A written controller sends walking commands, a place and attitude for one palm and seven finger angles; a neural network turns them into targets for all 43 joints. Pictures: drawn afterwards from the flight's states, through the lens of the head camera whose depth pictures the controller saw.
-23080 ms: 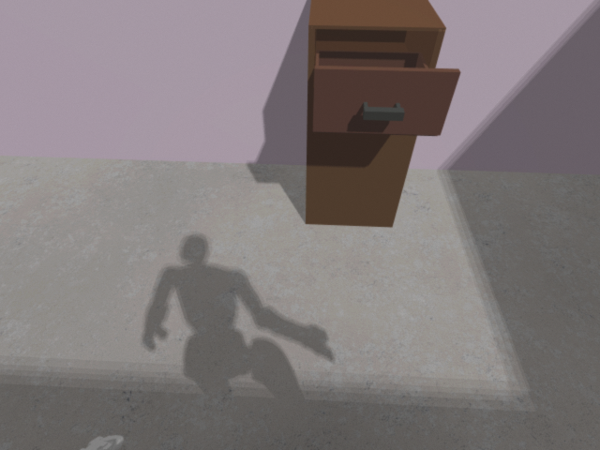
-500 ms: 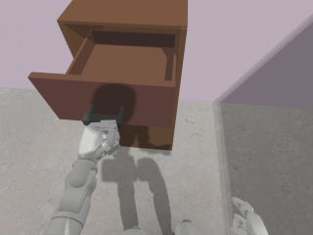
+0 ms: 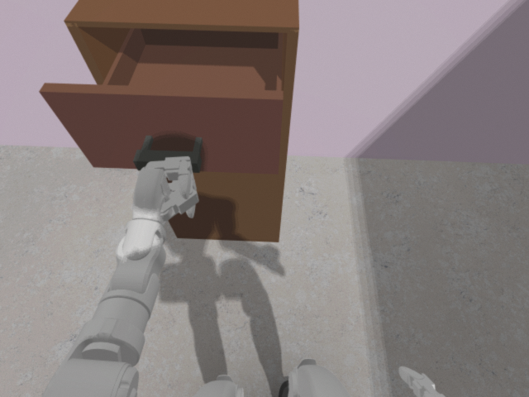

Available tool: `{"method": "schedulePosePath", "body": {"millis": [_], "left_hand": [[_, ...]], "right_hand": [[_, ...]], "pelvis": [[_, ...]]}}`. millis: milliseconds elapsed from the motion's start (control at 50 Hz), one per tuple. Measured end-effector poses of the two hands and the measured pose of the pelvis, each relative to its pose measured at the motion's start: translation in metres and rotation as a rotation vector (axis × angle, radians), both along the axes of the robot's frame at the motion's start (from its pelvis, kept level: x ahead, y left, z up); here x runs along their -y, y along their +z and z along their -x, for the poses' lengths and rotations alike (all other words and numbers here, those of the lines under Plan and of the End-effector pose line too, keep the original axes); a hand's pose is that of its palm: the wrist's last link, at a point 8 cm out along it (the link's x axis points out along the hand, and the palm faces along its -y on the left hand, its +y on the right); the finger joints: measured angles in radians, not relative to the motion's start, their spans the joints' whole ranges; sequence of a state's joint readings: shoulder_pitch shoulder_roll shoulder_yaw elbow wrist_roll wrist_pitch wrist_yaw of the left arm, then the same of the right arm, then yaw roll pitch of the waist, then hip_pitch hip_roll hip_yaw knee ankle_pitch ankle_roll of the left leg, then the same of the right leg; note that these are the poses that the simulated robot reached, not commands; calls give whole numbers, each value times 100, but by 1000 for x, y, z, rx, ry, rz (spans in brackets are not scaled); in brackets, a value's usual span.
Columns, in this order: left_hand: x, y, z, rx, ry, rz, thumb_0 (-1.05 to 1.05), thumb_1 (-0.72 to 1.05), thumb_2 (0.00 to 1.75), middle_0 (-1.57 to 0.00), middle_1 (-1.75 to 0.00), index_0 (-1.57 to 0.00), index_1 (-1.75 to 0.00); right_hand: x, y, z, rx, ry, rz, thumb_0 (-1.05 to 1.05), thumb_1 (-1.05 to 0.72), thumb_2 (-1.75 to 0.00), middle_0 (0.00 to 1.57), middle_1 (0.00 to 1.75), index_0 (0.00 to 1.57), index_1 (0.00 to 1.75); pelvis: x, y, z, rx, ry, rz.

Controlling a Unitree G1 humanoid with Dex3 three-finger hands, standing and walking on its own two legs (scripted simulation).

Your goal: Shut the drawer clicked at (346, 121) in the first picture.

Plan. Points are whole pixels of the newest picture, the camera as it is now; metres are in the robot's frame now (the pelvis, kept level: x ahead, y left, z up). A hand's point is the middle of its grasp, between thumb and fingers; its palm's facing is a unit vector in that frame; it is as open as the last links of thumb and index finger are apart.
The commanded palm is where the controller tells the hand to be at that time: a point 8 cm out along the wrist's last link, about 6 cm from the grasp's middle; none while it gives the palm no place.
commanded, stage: push the drawer shut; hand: left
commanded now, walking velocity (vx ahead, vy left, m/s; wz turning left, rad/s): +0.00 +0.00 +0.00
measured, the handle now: (171, 151) +0.49 +0.15 +0.06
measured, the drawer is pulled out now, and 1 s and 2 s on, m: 0.17 0.05 0.00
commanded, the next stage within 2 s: pull the fist back off the drawer in 1.72 s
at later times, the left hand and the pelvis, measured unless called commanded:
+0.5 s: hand (199, 156) +0.48 +0.10 +0.05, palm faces -0.06 -1.00 -0.04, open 2.9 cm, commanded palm +0.46 +0.16 +0.06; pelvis +0.01 +0.00 +0.00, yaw -2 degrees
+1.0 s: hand (202, 134) +0.53 +0.10 +0.06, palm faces -0.06 -1.00 -0.04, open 3.1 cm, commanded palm +0.52 +0.16 +0.06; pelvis +0.00 +0.00 -0.01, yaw -2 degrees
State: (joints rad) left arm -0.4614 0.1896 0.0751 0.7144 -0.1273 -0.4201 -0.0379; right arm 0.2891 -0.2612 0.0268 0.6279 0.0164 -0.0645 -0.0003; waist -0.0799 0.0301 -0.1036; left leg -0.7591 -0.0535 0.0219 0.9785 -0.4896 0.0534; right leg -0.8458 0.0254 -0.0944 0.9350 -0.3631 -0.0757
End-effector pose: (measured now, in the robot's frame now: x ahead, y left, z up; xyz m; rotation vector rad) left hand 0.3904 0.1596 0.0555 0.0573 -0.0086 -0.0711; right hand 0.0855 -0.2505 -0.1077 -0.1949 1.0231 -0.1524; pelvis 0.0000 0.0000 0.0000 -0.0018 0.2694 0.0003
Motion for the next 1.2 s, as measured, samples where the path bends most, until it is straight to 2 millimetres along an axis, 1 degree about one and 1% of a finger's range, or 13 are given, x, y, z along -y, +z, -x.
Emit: {"method": "schedulePosePath", "body": {"millis": [180, 360, 500, 700, 840, 1040, 1200], "left_hand": [[6, 1, -33, -9, 14, 0, -2, 85, 94, -140, -160, -140, -160], [6, 2, -58, -13, 11, 5, -2, 83, 92, -140, -160, -140, -160], [4, 1, -72, -15, 7, 12, -3, 81, 90, -140, -160, -140, -160], [7, 2, -90, -16, 13, 13, -2, 82, 92, -140, -160, -140, -160], [7, 3, -103, -21, 15, 13, 0, 81, 91, -140, -160, -140, -160], [6, 4, -125, -23, 13, 15, 0, 78, 90, -140, -160, -140, -160], [9, 5, -146, -28, 19, 15, 1, 78, 91, -140, -160, -140, -160]], "right_hand": [[2, -6, 24, -79, -32, -2, 1, -91, -90, 20, 30, 20, 30], [4, -5, 44, -141, -64, 0, 1, -91, -90, 20, 30, 21, 30], [5, -6, 55, -185, -75, 4, 1, -91, -90, 20, 30, 20, 30], [3, -10, 68, -232, -83, 4, 0, -91, -90, 20, 30, 20, 30], [1, -10, 80, -256, -97, 9, 0, -91, -90, 20, 30, 21, 30], [-1, -8, 106, -318, -116, 28, 0, -91, -90, 20, 30, 21, 30], [-6, -7, 130, -391, -130, 38, 0, -91, -90, 20, 30, 21, 30]], "pelvis": [[-1, -2, -2, -30, -13, -4], [0, -2, -6, -50, -26, -4], [0, -4, -8, -69, -27, -1], [-2, -8, -7, -94, -24, 3], [-2, -10, -5, -105, -27, 8], [-5, -16, 0, -137, -25, 18], [-9, -21, 1, -171, -20, 27]]}}
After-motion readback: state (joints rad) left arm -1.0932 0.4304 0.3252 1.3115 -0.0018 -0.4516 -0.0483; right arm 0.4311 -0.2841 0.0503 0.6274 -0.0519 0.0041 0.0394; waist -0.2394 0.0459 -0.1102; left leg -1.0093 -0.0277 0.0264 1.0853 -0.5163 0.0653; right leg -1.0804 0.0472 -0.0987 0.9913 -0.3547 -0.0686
